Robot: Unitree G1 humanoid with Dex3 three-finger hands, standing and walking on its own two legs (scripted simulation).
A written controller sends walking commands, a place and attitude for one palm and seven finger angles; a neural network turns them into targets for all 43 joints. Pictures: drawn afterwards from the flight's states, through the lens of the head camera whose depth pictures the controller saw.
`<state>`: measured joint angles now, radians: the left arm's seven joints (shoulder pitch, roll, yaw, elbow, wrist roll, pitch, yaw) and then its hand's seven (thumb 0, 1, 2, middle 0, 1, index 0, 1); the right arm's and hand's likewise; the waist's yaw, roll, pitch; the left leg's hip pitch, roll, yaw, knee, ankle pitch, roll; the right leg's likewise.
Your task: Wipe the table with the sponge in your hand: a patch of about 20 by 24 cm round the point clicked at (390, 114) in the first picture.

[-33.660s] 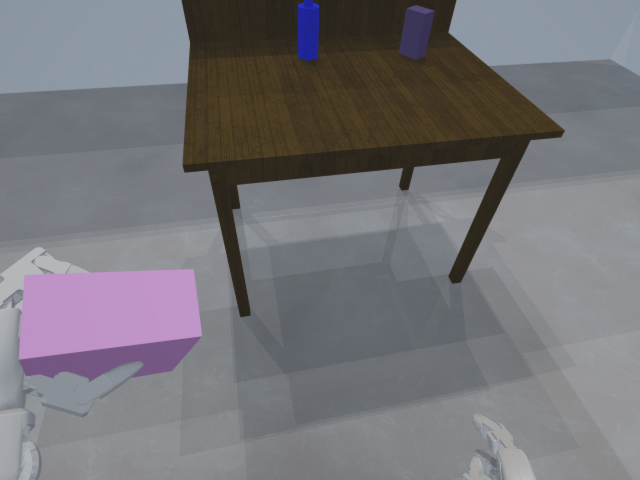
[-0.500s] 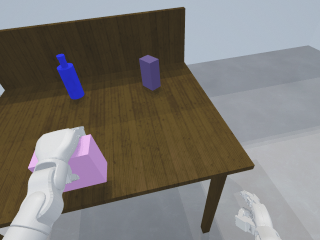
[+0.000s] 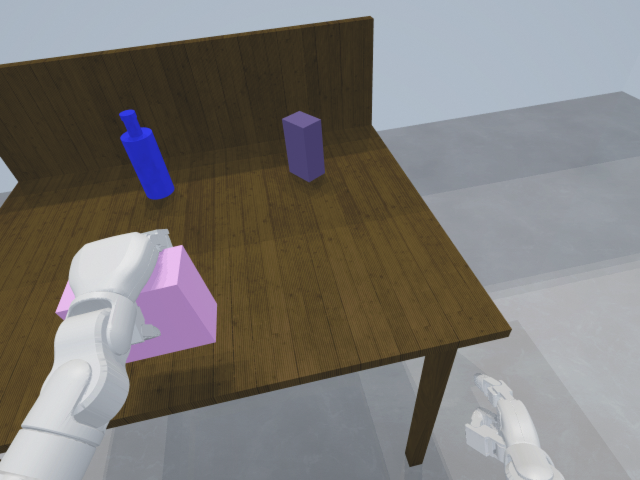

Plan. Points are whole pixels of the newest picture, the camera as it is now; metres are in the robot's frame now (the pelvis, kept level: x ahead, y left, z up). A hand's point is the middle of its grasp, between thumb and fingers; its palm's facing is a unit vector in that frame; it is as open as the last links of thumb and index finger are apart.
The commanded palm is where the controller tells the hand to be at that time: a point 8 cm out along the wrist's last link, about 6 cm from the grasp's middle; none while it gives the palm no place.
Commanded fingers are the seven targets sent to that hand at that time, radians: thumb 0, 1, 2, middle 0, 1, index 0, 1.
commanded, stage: lift the sponge slowly off the table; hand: left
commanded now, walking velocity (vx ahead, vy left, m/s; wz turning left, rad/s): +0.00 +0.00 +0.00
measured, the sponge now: (154, 317) +0.27 +0.28 +0.07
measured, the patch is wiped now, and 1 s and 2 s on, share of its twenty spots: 1.00 1.00 1.00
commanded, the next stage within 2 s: bring the sponge back beside the body in 0.34 s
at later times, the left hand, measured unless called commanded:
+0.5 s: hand (134, 281) +0.27 +0.28 +0.14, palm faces +0.10 -0.08 -0.99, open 10.1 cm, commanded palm +0.24 +0.27 +0.21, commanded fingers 0.00 0.10 1.30 -1.20 -1.60 -1.20 -1.60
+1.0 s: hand (122, 312) +0.24 +0.28 +0.13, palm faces +0.09 -0.09 -0.99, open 10.1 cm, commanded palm +0.20 +0.27 +0.20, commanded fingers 0.00 0.10 1.30 -1.20 -1.60 -1.20 -1.60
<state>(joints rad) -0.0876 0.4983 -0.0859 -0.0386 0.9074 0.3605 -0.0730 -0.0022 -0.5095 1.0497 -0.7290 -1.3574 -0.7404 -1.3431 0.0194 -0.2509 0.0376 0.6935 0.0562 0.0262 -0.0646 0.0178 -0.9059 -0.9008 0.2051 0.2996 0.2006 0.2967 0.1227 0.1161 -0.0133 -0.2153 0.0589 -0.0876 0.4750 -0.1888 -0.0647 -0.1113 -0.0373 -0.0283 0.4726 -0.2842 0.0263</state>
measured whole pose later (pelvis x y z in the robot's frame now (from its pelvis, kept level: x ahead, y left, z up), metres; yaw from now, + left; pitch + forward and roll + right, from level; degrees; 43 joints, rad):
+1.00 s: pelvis +0.00 +0.00 +0.00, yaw +0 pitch -5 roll -1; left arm 0.04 0.52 -0.05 -0.20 0.89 0.38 -0.10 0.00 -0.51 1.05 -0.73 -1.35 -0.74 -1.34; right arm 0.00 -0.25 0.05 0.67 0.05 0.02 -0.06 0.02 -0.91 -0.90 0.21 0.30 0.20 0.30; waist 0.14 0.12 -0.01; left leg -0.22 0.06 -0.09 0.49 -0.19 -0.07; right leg -0.12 -0.03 -0.03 0.49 -0.29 0.02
